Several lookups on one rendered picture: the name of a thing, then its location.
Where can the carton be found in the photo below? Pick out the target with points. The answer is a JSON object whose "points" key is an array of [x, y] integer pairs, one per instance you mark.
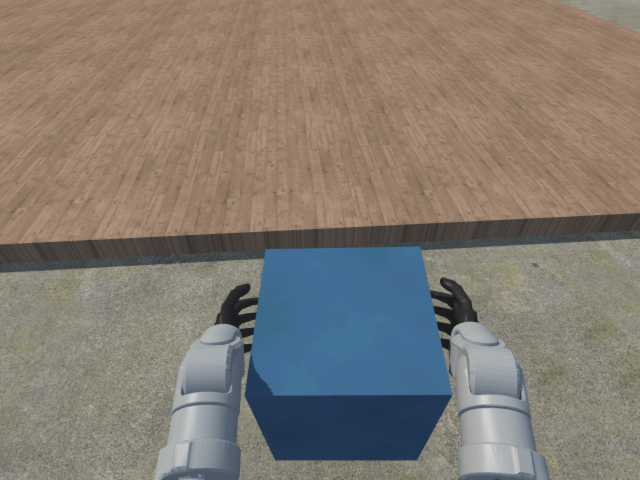
{"points": [[346, 360]]}

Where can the robot right forearm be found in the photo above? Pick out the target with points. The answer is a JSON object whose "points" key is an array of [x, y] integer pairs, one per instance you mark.
{"points": [[495, 420]]}

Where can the left robot hand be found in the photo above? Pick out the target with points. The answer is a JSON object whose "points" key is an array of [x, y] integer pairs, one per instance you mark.
{"points": [[232, 306]]}

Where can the right robot hand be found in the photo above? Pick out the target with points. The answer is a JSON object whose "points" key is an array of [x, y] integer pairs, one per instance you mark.
{"points": [[461, 308]]}

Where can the robot left forearm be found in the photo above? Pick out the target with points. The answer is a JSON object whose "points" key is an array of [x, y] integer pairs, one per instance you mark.
{"points": [[203, 430]]}

